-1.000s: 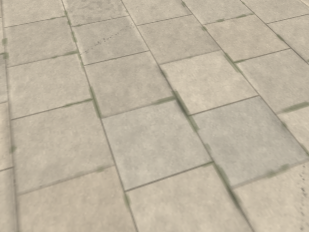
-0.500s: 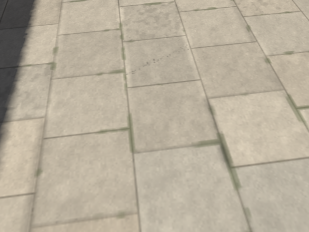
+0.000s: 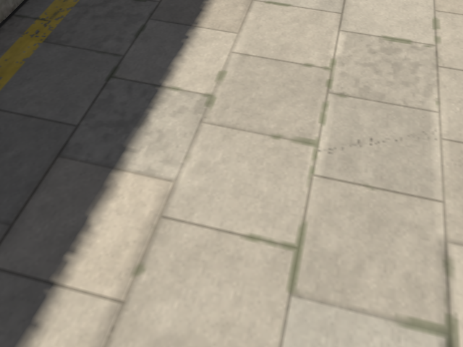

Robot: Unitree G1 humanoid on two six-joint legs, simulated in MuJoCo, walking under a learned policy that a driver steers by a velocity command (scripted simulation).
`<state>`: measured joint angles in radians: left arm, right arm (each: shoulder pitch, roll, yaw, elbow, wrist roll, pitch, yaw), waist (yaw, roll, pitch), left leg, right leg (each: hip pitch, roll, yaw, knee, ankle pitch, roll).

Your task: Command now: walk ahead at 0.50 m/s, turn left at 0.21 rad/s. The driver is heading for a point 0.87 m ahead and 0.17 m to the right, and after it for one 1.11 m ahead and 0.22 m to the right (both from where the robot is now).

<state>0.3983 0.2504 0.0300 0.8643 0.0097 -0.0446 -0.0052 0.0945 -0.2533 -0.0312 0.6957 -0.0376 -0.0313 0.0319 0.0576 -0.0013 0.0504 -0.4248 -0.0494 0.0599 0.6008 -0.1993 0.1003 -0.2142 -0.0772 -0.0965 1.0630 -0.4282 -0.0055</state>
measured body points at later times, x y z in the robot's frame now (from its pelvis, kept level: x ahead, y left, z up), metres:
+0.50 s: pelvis +0.27 -0.03 +0.00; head +0.31 -0.04 +0.45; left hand +0.46 +0.21 -0.10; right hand +0.24 -0.30 -0.15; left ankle +0.08 +0.06 -0.69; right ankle +0.38 -0.11 -0.73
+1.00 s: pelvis +0.54 -0.01 +0.00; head +0.57 +0.00 +0.45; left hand +0.48 +0.24 -0.14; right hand +0.75 -0.24 -0.10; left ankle +0.67 +0.08 -0.73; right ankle +0.38 -0.12 -0.72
